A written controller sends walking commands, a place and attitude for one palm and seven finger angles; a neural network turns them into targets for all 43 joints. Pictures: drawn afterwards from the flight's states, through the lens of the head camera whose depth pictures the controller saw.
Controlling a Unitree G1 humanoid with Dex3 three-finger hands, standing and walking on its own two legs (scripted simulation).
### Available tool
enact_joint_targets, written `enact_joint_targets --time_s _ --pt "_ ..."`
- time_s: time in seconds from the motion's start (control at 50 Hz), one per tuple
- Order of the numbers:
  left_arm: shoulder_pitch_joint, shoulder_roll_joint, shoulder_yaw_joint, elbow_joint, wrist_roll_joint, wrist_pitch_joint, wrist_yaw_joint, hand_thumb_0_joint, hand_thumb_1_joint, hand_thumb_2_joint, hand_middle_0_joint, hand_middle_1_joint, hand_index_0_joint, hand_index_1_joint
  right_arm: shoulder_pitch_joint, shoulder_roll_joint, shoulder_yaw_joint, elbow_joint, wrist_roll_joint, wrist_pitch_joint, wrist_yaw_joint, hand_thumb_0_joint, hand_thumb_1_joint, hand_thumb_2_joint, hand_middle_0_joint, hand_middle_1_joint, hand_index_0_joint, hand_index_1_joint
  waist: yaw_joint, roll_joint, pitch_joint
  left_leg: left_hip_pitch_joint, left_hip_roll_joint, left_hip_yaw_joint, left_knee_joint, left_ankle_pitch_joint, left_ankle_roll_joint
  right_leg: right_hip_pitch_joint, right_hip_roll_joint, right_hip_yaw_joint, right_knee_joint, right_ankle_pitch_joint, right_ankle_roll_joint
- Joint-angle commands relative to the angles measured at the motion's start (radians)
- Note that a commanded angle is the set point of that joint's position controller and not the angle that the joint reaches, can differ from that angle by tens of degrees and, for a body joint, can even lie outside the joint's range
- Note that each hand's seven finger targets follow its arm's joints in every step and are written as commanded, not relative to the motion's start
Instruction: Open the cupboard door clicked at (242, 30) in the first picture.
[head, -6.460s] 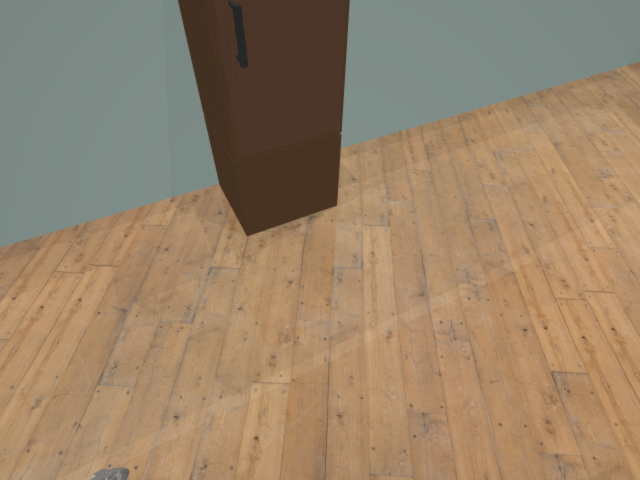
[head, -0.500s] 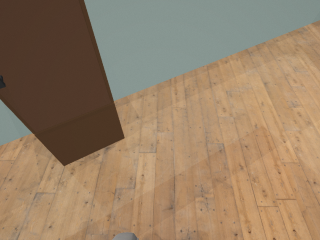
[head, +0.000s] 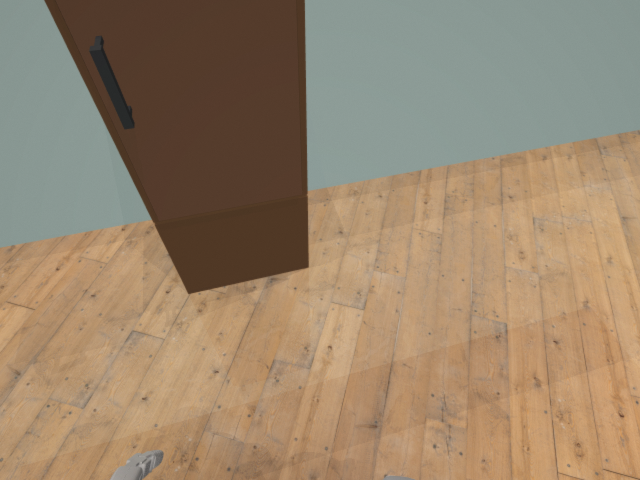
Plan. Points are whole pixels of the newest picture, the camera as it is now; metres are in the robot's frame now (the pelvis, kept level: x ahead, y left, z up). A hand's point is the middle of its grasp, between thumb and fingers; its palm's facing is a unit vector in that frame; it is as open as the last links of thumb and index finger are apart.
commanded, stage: turn to face it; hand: left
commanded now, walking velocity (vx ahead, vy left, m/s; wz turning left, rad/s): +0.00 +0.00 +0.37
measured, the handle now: (114, 84) +0.76 +0.43 +0.07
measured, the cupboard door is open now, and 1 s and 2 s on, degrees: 0 0 0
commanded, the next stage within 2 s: take the last steps up to it in 0.24 s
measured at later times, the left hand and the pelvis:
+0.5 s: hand out of the picture -0.06 +0.18 -0.17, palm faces +0.27 -0.93 -0.24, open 7.4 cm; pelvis -0.03 -0.01 +0.00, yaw +12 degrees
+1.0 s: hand out of the picture +0.12 +0.20 -0.17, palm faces +0.17 -0.97 -0.18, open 7.4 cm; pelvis +0.07 +0.00 -0.01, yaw +11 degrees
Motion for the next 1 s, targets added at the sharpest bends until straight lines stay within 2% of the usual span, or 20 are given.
enact_joint_targets --time_s 0.0,0.02,0.04,0.06,0.08,0.12,0.14,0.18,0.32,0.4,0.46,0.48,0.52,0.54,0.6,0.68,0.8,0.9,0.96,0.98 --pt "0.077 0.081 0.022 -0.075 -0.002 -0.042 0.01 0.0 0.9 0.9 -0.2 -0.3 -0.2 -0.3 -0.004 -0.207 -0.063 -0.073 0.004 -0.014 -0.014 0.0 -0.9 -0.9 0.2 0.3 0.2 0.3 0.021 0.156 -0.141 0.061 0.237 -0.282 -0.066 0.343 0.123 0.125 0.041 -0.01 -0.235 0.079 -0.022" --pt "0.108 0.095 0.025 -0.066 -0.002 -0.05 0.013 0.0 0.9 0.9 -0.2 -0.3 -0.2 -0.3 -0.013 -0.194 -0.061 -0.073 0.01 -0.015 -0.012 0.0 -0.9 -0.9 0.2 0.3 0.2 0.3 0.04 0.133 -0.141 -0.009 0.212 -0.267 -0.025 0.304 0.092 0.229 0.033 -0.011 -0.361 0.174 -0.025" --pt "0.142 0.13 0.033 -0.059 0.004 -0.061 0.018 0.0 0.9 0.9 -0.2 -0.3 -0.2 -0.3 0.003 -0.152 -0.055 -0.075 0.018 -0.016 -0.008 0.0 -0.9 -0.9 0.2 0.3 0.2 0.3 0.055 0.025 -0.161 -0.117 0.156 -0.222 0.07 0.162 0.039 0.366 -0.053 0.071 -0.5 0.232 -0.045" --pt "0.151 0.22 0.05 -0.058 0.021 -0.071 0.025 0.0 0.9 0.9 -0.2 -0.3 -0.2 -0.3 0.028 -0.081 -0.043 -0.092 0.024 -0.019 -0.004 0.0 -0.9 -0.9 0.2 0.3 0.2 0.3 0.05 -0.262 -0.156 -0.307 -0.001 -0.019 0.286 -0.205 -0.051 0.456 -0.33 0.351 -0.571 0.323 -0.15" --pt "0.134 0.233 0.047 -0.074 0.013 -0.065 0.022 0.0 0.9 0.9 -0.2 -0.3 -0.2 -0.3 0.023 -0.122 -0.054 -0.094 0.009 -0.011 -0.009 0.0 -0.9 -0.9 0.2 0.3 0.2 0.3 0.055 -0.256 -0.149 -0.288 0.007 -0.008 0.481 -0.385 -0.062 0.317 -0.439 0.382 -0.578 0.367 -0.244" --pt "0.043 0.168 0.041 -0.087 0.011 -0.06 0.026 0.0 0.9 0.9 -0.2 -0.3 -0.2 -0.3 0.014 -0.124 -0.061 -0.061 0.005 0.009 -0.002 0.0 -0.9 -0.9 0.2 0.3 0.2 0.3 0.016 -0.166 -0.052 -0.274 0.051 -0.02 0.677 -0.299 -0.06 0.17 -0.344 0.294 -0.583 0.3 -0.247" --pt "0.004 0.139 0.03 -0.087 0.011 -0.063 0.022 0.0 0.9 0.9 -0.2 -0.3 -0.2 -0.3 0.033 -0.114 -0.056 -0.034 0.004 0.013 0.004 0.0 -0.9 -0.9 0.2 0.3 0.2 0.3 -0.005 -0.119 -0.024 -0.268 0.067 0.001 0.715 -0.225 -0.07 0.16 -0.284 0.183 -0.56 0.325 -0.224" --pt "0.014 0.116 0.022 -0.076 0.012 -0.072 0.02 0.0 0.9 0.9 -0.2 -0.3 -0.2 -0.3 0.061 -0.097 -0.049 -0.011 0.005 0.014 0.008 0.0 -0.9 -0.9 0.2 0.3 0.2 0.3 -0.004 -0.16 -0.031 -0.258 0.075 0.035 0.714 -0.169 -0.087 0.184 -0.241 0.087 -0.543 0.393 -0.203" --pt "0.157 0.15 0.031 0.011 0.023 -0.069 0.017 0.0 0.9 0.9 -0.2 -0.3 -0.2 -0.3 -0.032 -0.069 -0.029 0.0 0.013 0.012 0.003 0.0 -0.9 -0.9 0.2 0.3 0.2 0.3 0.063 -0.203 -0.04 -0.179 0.08 0.103 0.445 -0.259 -0.1 0.274 -0.259 0.064 -0.521 0.523 -0.228" --pt "0.195 0.161 0.035 0.058 0.028 -0.072 0.01 0.0 0.9 0.9 -0.2 -0.3 -0.2 -0.3 -0.041 -0.056 -0.013 0.003 0.011 -0.008 0.006 0.0 -0.9 -0.9 0.2 0.3 0.2 0.3 0.081 -0.223 -0.061 -0.11 0.086 0.143 0.277 -0.271 -0.075 0.282 -0.273 0.106 -0.577 0.223 -0.232" --pt "0.179 0.152 0.033 0.087 0.023 -0.07 0.004 0.0 0.9 0.9 -0.2 -0.3 -0.2 -0.3 0.051 -0.043 -0.004 0.037 0.009 -0.036 0.004 0.0 -0.9 -0.9 0.2 0.3 0.2 0.3 0.035 -0.191 -0.066 0.095 0.071 0.193 0.009 -0.184 -0.047 0.171 -0.232 0.068 -0.54 0.004 -0.193" --pt "0.162 0.13 0.027 0.091 0.014 -0.066 0.0 0.0 0.9 0.9 -0.2 -0.3 -0.2 -0.3 0.113 -0.058 -0.005 0.065 0.01 -0.047 -0.001 0.0 -0.9 -0.9 0.2 0.3 0.2 0.3 0.005 -0.118 -0.066 0.235 0.075 0.187 -0.118 -0.123 -0.039 0.072 -0.19 0.017 -0.476 -0.051 -0.151" --pt "0.128 0.015 -0.003 0.05 0.01 -0.065 -0.016 0.0 0.9 0.9 -0.2 -0.3 -0.2 -0.3 0.237 -0.208 -0.035 0.094 0.001 -0.054 -0.017 0.0 -0.9 -0.9 0.2 0.3 0.2 0.3 -0.053 0.321 -0.045 0.385 0.419 -0.252 -0.295 -0.301 0.083 -0.244 -0.015 -0.154 -0.062 -0.129 -0.062" --pt "0.064 0.036 -0.004 0.033 0.022 -0.066 -0.014 0.0 0.9 0.9 -0.2 -0.3 -0.2 -0.3 0.242 -0.207 -0.032 0.099 -0.002 -0.052 -0.021 0.0 -0.9 -0.9 0.2 0.3 0.2 0.3 -0.073 0.283 0.019 0.292 0.466 -0.327 -0.34 -0.375 0.147 -0.281 -0.032 -0.092 0.051 -0.144 -0.073" --pt "0.059 0.035 0.002 0.085 0.023 -0.063 -0.033 0.0 0.9 0.9 -0.2 -0.3 -0.2 -0.3 0.155 -0.116 -0.002 0.092 0.003 -0.069 -0.035 0.0 -0.9 -0.9 0.2 0.3 0.2 0.3 -0.017 0.176 0.159 0.124 0.371 -0.176 -0.38 -0.284 0.124 -0.267 -0.067 -0.027 0.205 0.053 -0.072" --pt "0.132 0.02 -0.003 0.131 0.02 -0.06 -0.039 0.0 0.9 0.9 -0.2 -0.3 -0.2 -0.3 0.173 -0.096 -0.003 0.112 0.014 -0.097 -0.041 0.0 -0.9 -0.9 0.2 0.3 0.2 0.3 0.016 0.108 0.069 0.207 0.323 -0.044 -0.349 -0.01 0.129 -0.241 -0.068 -0.04 0.198 0.163 -0.045" --pt "0.007 -0.005 -0.005 0.095 0.014 -0.063 -0.041 0.0 0.9 0.9 -0.2 -0.3 -0.2 -0.3 0.268 -0.081 -0.006 0.167 0.009 -0.105 -0.047 0.0 -0.9 -0.9 0.2 0.3 0.2 0.3 -0.015 0.115 0.092 0.26 0.341 -0.007 -0.328 0.142 0.145 -0.252 -0.073 -0.059 0.015 0.185 -0.041" --pt "-0.051 -0.022 -0.001 0.079 0.011 -0.078 -0.044 0.0 0.9 0.9 -0.2 -0.3 -0.2 -0.3 0.286 -0.087 -0.013 0.198 -0.004 -0.101 -0.046 0.0 -0.9 -0.9 0.2 0.3 0.2 0.3 -0.022 0.135 0.09 0.218 0.348 0.006 -0.263 0.205 0.13 -0.1 -0.031 -0.097 -0.167 0.164 -0.076" --pt "0.132 0.011 0.016 0.139 0.016 -0.096 -0.04 0.0 0.9 0.9 -0.2 -0.3 -0.2 -0.3 0.267 -0.084 -0.012 0.208 0.002 -0.098 -0.045 0.0 -0.9 -0.9 0.2 0.3 0.2 0.3 0.07 0.067 0.005 0.131 0.289 0.068 -0.032 0.303 0.081 0.225 0.027 -0.137 -0.327 0.224 -0.103" --pt "0.275 0.066 0.03 0.181 0.02 -0.11 -0.034 0.0 0.9 0.9 -0.2 -0.3 -0.2 -0.3 0.272 -0.062 -0.01 0.206 0.011 -0.104 -0.038 0.0 -0.9 -0.9 0.2 0.3 0.2 0.3 0.131 -0.016 -0.084 0.006 0.232 0.115 0.191 0.248 0.042 0.456 -0.053 -0.035 -0.372 0.223 -0.139"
